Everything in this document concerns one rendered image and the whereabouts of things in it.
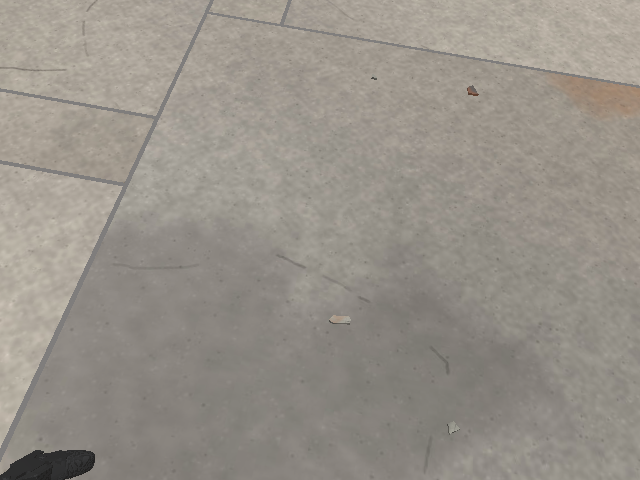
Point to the left robot hand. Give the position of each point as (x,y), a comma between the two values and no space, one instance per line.
(58,465)

